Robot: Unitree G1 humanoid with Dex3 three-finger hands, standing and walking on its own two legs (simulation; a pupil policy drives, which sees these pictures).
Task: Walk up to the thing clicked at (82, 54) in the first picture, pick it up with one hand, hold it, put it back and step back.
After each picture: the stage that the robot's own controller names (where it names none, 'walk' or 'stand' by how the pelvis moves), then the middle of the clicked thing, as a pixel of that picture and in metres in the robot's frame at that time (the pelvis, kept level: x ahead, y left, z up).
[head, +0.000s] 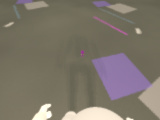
stand; (82, 53) +1.26 +0.15 -0.72
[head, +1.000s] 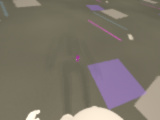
walk; (77, 58) +1.15 +0.13 -0.72
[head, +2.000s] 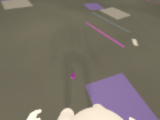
walk; (73, 76) +0.68 +0.18 -0.71
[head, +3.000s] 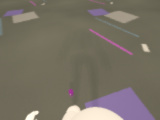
walk; (71, 92) +0.45 +0.26 -0.69
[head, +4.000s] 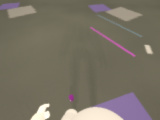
stand; (71, 98) +0.35 +0.21 -0.71
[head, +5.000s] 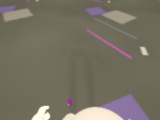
stand; (70, 102) +0.31 +0.21 -0.72
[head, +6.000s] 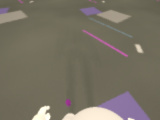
stand; (68, 102) +0.30 +0.24 -0.72
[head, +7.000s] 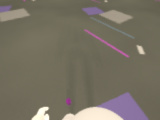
stand; (68, 101) +0.32 +0.23 -0.73
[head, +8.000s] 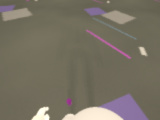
stand; (69, 102) +0.32 +0.22 -0.73
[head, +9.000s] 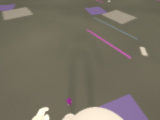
stand; (69, 101) +0.31 +0.21 -0.73
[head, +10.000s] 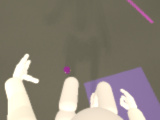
go down; (67, 70) +0.39 +0.21 -0.45
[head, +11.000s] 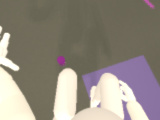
go down; (61, 61) +0.42 +0.23 -0.31
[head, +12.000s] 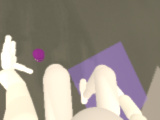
close in; (39, 55) +0.39 +0.27 -0.23
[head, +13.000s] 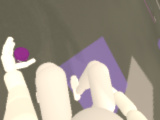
close; (21, 55) +0.40 +0.28 -0.22
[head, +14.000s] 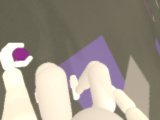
lift; (20, 56) +0.38 +0.28 -0.22
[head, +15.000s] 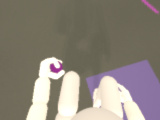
lift; (57, 69) +0.31 +0.23 -0.05
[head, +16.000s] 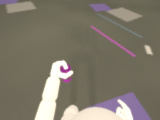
hold; (66, 73) +0.32 +0.16 +0.03
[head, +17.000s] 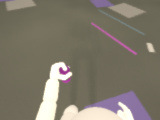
hold; (65, 74) +0.32 +0.17 +0.00
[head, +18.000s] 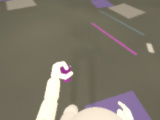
hold; (66, 73) +0.32 +0.17 +0.00
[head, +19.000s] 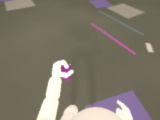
crouch; (66, 72) +0.34 +0.16 +0.01
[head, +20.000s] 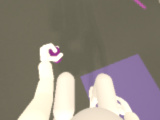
crouch; (55, 55) +0.43 +0.22 -0.09
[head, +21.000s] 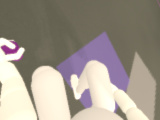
lower; (13, 51) +0.41 +0.30 -0.22
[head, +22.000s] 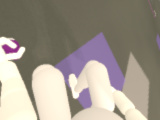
lower; (13, 50) +0.41 +0.30 -0.23
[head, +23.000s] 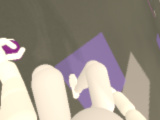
lower; (13, 50) +0.41 +0.30 -0.22
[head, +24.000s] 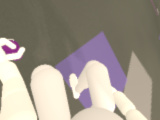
lower; (13, 51) +0.41 +0.31 -0.22
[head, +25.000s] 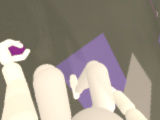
loosen; (18, 52) +0.41 +0.29 -0.22
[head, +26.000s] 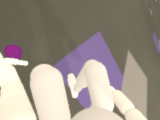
withdraw; (14, 54) +0.40 +0.29 -0.23
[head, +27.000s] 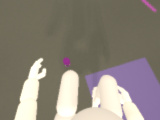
walk; (66, 62) +0.43 +0.22 -0.36
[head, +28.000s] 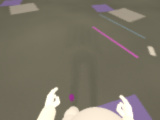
stand; (71, 97) +0.35 +0.18 -0.66
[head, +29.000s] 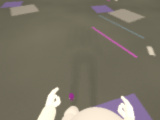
stand; (71, 96) +0.37 +0.19 -0.67
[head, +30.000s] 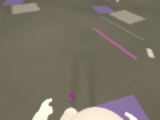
stand; (71, 96) +0.37 +0.18 -0.70
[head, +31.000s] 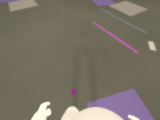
walk; (73, 92) +0.38 +0.18 -0.72
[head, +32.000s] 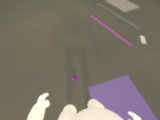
walk; (75, 78) +0.55 +0.11 -0.71
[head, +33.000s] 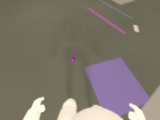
walk; (73, 59) +0.86 +0.23 -0.70
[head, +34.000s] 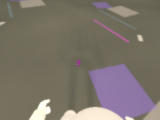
stand; (78, 63) +0.97 +0.18 -0.71
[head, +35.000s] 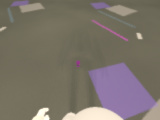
stand; (78, 63) +0.98 +0.21 -0.73
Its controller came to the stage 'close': yes
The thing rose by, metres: 0.71
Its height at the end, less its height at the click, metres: +0.00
